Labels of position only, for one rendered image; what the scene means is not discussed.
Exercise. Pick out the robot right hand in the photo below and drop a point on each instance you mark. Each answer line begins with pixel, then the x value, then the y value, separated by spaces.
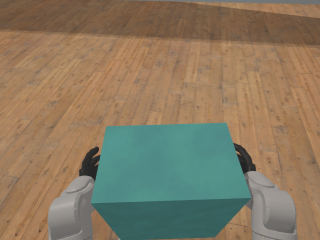
pixel 244 159

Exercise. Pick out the robot right forearm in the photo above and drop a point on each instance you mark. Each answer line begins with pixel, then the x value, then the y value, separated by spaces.
pixel 273 211

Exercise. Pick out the carton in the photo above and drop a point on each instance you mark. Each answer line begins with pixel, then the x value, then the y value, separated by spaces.
pixel 169 181

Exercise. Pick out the robot left forearm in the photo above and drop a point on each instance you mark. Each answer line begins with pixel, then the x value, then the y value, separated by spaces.
pixel 69 216

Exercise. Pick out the robot left hand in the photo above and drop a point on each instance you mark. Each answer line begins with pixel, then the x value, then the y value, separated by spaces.
pixel 88 167

